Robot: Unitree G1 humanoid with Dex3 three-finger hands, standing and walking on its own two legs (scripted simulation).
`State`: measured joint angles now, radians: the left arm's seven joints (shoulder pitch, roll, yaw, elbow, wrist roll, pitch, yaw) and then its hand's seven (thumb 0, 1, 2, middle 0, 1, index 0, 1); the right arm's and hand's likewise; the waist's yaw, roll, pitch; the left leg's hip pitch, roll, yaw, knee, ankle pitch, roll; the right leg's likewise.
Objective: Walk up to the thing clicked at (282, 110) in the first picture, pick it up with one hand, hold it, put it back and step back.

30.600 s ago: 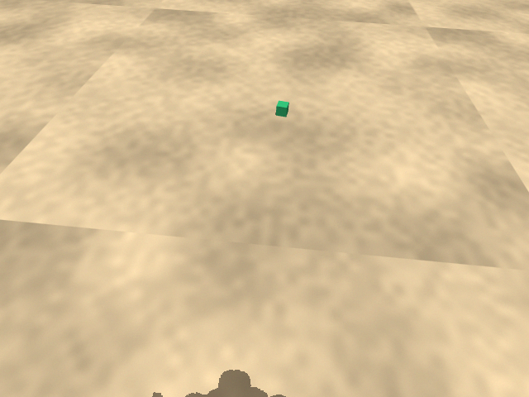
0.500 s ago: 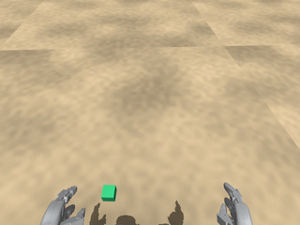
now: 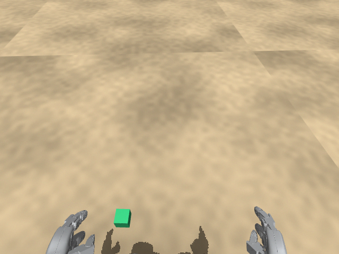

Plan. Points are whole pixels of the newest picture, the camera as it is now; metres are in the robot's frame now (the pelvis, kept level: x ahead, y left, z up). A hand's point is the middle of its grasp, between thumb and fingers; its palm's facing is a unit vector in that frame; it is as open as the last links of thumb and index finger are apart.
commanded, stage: home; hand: left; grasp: from above
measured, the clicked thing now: (122, 218) +0.43 +0.23 -0.68
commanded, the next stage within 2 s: stand in 0.20 s
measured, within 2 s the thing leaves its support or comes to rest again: neither
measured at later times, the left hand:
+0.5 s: hand out of the picture +0.14 +0.22 -0.09, palm faces +0.01 -0.94 -0.35, open 7.5 cm
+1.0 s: hand out of the picture +0.02 +0.23 -0.10, palm faces +0.01 -0.95 -0.33, open 7.4 cm
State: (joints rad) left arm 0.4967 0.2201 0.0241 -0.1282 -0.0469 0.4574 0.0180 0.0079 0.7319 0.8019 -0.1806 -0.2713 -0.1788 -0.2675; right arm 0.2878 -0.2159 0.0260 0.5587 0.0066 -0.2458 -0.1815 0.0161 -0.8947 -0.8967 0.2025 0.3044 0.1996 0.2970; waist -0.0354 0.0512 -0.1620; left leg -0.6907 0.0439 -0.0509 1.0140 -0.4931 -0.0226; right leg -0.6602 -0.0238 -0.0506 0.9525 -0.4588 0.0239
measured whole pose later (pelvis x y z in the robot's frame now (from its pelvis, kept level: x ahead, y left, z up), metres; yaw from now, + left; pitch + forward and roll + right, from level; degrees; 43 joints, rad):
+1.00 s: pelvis -0.01 +0.00 +0.06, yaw -1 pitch -4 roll +0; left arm 0.20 0.27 0.03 1.11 0.04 0.01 0.02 0.01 0.90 0.90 -0.20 -0.30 -0.20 -0.30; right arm 0.19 -0.28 -0.03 1.08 -0.03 0.01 -0.02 0.01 -0.90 -0.90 0.20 0.30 0.20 0.30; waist 0.02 0.02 0.06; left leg -0.16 0.02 0.00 0.45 -0.23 -0.02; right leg -0.16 -0.04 -0.02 0.45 -0.22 0.03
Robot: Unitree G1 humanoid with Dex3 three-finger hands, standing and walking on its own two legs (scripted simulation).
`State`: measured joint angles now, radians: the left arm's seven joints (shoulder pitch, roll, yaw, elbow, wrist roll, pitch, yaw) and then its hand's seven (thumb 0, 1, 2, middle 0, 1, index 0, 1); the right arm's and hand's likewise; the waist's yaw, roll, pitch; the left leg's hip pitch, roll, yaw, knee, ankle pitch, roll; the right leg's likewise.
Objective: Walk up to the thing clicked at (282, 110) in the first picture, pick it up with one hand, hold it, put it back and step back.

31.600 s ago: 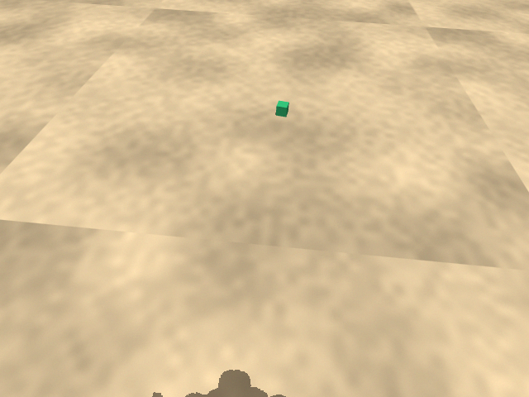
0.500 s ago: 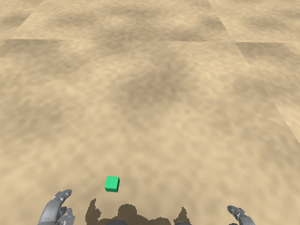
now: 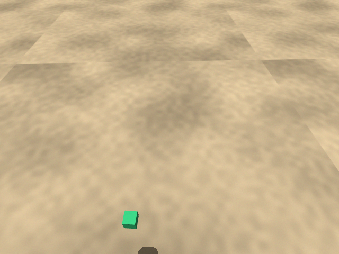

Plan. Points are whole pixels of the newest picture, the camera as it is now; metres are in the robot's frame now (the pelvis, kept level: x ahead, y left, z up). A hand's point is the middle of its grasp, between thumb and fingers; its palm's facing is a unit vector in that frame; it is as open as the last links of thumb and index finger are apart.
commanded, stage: stand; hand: left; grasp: from above
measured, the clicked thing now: (130, 219) +0.43 +0.24 -0.74
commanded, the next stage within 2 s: step back in 1.82 s
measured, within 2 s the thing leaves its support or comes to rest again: neither
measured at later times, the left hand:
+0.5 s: hand out of the picture +0.07 +0.23 -0.16, palm faces +0.00 -0.94 -0.33, open 7.4 cm
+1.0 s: hand out of the picture +0.08 +0.24 -0.15, palm faces -0.02 -0.94 -0.33, open 7.4 cm
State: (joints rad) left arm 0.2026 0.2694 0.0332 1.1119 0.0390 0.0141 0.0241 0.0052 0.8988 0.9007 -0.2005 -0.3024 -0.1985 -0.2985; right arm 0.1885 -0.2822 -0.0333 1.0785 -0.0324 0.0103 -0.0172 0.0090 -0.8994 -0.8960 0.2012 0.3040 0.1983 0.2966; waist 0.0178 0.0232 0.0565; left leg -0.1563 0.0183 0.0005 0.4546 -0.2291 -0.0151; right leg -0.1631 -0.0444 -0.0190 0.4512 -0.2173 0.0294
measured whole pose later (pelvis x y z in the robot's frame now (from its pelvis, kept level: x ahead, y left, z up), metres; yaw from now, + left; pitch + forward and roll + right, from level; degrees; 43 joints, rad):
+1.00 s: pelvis +0.01 +0.00 +0.01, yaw -1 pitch -3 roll +0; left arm 0.12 0.31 0.02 1.16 0.02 0.00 0.01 0.00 0.90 0.90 -0.20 -0.30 -0.20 -0.30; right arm 0.13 -0.32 -0.01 1.14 -0.02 0.00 0.00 0.01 -0.90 -0.90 0.20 0.30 0.20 0.30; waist 0.00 0.01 0.06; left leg -0.11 0.03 0.02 0.35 -0.19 -0.02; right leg -0.13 -0.03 0.00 0.35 -0.17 0.03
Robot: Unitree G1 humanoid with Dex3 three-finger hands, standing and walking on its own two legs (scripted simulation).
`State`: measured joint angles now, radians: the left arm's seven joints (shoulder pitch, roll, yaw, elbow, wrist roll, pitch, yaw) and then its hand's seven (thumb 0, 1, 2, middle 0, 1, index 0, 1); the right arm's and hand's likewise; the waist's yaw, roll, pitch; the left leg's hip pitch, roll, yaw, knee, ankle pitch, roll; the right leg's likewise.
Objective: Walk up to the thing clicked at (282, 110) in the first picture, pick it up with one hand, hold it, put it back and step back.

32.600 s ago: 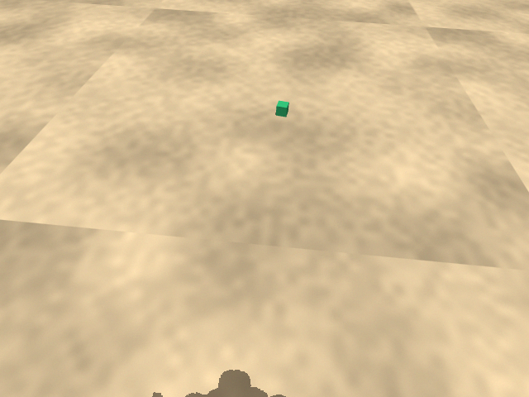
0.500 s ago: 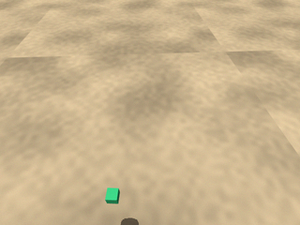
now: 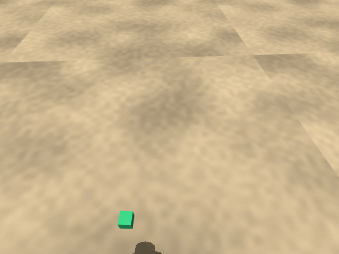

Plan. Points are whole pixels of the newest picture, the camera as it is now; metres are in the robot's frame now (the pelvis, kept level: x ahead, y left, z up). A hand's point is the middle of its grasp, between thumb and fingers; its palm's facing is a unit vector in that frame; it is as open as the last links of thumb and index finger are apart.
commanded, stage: stand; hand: left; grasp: from above
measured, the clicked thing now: (126, 219) +0.42 +0.25 -0.74
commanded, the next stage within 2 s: step back in 0.82 s
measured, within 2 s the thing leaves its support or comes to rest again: neither
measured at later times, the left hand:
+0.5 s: hand out of the picture +0.08 +0.24 -0.16, palm faces -0.01 -0.94 -0.34, open 7.4 cm
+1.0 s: hand out of the picture +0.09 +0.26 -0.16, palm faces -0.04 -0.92 -0.39, open 7.4 cm
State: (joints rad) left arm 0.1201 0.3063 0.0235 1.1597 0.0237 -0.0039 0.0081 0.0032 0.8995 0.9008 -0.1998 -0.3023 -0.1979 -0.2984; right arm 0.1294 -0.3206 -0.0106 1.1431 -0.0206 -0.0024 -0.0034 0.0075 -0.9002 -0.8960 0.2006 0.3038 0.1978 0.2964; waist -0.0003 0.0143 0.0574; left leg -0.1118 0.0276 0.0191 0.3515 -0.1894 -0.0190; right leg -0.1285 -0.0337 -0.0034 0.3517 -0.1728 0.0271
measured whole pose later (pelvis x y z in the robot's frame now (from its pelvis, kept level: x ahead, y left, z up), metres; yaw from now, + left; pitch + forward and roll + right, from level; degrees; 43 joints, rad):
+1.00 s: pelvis -0.02 -0.01 -0.01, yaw -1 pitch -1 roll +1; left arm 0.08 0.39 0.03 1.02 0.00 0.02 0.01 0.00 0.90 0.90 -0.20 -0.30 -0.20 -0.30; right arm 0.05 -0.36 -0.04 1.03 0.01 0.04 0.02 0.01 -0.90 -0.90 0.20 0.30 0.20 0.30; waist -0.01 -0.01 0.14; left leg -0.24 0.03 0.03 0.51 -0.24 -0.01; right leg -0.28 -0.03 0.01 0.55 -0.24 0.01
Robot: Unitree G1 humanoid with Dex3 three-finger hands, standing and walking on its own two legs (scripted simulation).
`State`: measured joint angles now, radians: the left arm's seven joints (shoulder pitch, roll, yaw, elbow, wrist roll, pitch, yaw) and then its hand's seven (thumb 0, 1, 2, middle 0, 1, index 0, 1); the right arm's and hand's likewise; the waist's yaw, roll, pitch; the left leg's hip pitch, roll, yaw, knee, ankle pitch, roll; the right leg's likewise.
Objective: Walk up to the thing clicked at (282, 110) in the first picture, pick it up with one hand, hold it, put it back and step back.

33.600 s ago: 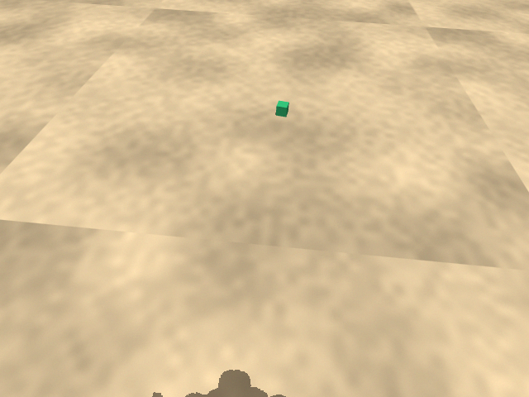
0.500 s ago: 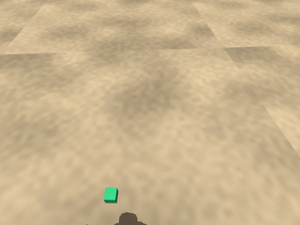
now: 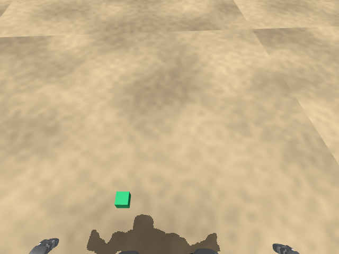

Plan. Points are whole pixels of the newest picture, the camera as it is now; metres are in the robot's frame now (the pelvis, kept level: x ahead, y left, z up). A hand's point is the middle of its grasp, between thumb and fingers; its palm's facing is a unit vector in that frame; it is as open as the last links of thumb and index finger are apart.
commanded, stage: step back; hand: left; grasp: from above
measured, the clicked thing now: (123, 199) +0.43 +0.26 -0.73
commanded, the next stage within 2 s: none
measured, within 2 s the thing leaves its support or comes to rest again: neither
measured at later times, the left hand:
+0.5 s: hand out of the picture +0.03 +0.29 -0.16, palm faces -0.04 -0.93 -0.37, open 7.4 cm
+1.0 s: hand out of the picture -0.07 +0.28 -0.14, palm faces -0.03 -0.91 -0.42, open 7.4 cm
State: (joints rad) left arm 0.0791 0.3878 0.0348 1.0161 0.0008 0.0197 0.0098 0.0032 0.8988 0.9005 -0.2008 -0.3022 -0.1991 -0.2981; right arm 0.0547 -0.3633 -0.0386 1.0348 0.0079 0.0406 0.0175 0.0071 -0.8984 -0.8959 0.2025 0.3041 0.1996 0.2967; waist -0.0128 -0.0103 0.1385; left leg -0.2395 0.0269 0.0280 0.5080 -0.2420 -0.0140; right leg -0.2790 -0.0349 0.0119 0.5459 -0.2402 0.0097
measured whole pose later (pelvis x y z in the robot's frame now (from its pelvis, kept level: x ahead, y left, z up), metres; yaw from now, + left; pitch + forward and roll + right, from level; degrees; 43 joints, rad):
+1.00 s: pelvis -0.22 +0.02 -0.01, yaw +0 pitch -2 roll +1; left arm 0.11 0.36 0.05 0.74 0.04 0.03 0.02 0.00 0.90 0.90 -0.20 -0.30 -0.20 -0.30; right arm 0.16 -0.40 -0.04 0.86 -0.01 0.05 -0.01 0.01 -0.90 -0.90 0.20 0.30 0.20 0.30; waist 0.00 0.01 0.18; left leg -0.29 -0.04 -0.06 0.78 -0.47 -0.01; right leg -0.38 0.00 0.03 0.65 -0.23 -0.01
